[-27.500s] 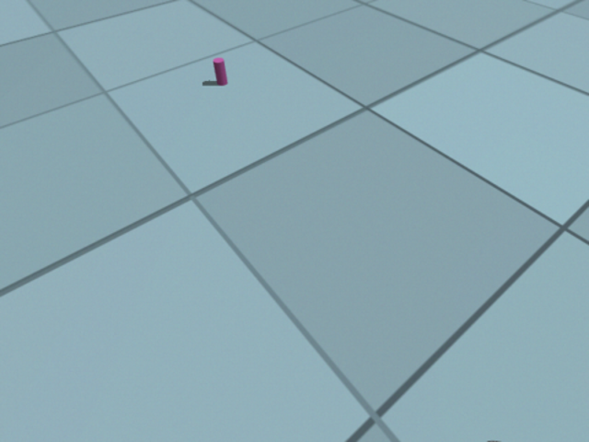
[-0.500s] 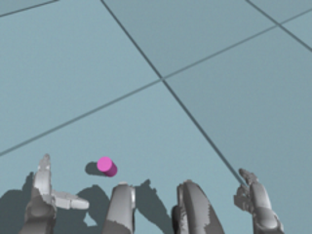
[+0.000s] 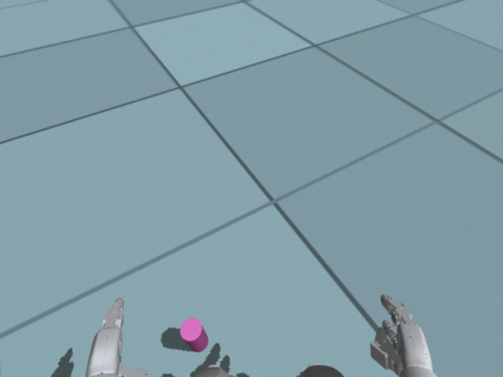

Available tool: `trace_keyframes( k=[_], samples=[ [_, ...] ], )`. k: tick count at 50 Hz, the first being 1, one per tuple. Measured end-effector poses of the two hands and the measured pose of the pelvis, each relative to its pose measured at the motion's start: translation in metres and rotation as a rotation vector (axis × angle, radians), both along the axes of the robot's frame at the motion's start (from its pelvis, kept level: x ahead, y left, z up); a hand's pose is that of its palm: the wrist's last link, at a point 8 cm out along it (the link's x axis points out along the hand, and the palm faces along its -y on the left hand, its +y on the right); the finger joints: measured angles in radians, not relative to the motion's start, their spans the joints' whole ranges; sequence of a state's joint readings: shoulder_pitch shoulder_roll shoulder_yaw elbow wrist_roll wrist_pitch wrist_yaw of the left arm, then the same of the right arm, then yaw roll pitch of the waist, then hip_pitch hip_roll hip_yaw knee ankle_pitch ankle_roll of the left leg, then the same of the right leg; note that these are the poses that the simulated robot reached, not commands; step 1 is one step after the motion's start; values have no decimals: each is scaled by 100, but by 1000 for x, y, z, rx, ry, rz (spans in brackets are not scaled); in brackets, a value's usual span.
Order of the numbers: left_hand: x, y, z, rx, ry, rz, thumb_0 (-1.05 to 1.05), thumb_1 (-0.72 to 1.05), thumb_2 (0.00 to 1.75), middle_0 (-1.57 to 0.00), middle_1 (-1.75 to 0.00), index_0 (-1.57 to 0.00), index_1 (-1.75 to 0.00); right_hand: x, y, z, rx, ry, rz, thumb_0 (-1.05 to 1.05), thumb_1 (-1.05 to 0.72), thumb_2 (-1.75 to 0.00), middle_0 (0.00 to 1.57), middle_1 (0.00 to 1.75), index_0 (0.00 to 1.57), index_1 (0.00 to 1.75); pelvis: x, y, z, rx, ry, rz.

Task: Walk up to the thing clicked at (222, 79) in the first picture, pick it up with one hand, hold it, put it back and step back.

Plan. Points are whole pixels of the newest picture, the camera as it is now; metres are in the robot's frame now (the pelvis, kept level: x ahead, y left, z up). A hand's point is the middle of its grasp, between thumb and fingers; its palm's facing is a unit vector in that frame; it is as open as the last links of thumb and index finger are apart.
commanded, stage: home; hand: left
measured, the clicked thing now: (195, 335) +0.34 +0.21 -0.64
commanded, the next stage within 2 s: stand in 1.64 s
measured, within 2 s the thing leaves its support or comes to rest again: neither
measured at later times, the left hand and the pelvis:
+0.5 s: hand (154, 355) +0.17 +0.17 -0.05, palm faces +0.11 -0.95 -0.28, open 17.7 cm; pelvis +0.00 -0.01 +0.01, yaw +0 degrees
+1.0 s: hand (154, 363) +0.16 +0.17 -0.05, palm faces +0.11 -0.95 -0.28, open 17.6 cm; pelvis -0.01 -0.01 +0.01, yaw +0 degrees
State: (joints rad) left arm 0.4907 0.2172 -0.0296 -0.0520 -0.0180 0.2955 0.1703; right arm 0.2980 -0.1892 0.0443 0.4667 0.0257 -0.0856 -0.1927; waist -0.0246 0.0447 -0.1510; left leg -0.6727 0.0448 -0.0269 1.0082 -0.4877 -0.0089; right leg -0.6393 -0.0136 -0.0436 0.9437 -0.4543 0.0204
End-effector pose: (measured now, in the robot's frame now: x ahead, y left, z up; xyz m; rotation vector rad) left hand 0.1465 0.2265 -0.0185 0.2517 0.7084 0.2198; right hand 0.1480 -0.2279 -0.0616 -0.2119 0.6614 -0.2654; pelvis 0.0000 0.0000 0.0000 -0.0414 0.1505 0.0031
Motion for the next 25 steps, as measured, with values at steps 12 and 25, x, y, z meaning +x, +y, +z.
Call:
trace_keyframes(
  k=[12, 25],
  samples=[
    [-5, -1, -5, -8, 29, 14, -1, -59, 2, -5, -5, -5, -5, 10, -9, 8, -38, -12, 38, 1, -90, -90, 20, 30, 20, 30, 0, -6, 4, 3, -20, 11],
    [1, -9, -2, -20, 18, 1, -1, -59, 2, -5, -5, -5, -5, 0, -17, 5, -27, 9, 18, 1, -90, -90, 20, 30, 20, 30, 1, -11, 7, 8, -27, 7]
  ],
)
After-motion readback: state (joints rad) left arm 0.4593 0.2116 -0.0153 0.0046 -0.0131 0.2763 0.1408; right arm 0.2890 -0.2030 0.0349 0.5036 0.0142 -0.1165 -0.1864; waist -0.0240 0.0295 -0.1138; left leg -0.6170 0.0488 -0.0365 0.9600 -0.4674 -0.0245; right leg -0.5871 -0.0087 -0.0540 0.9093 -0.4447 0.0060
